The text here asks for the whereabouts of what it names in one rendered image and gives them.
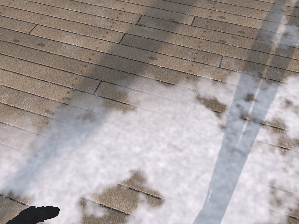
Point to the robot left hand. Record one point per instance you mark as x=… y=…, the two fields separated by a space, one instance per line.
x=33 y=215

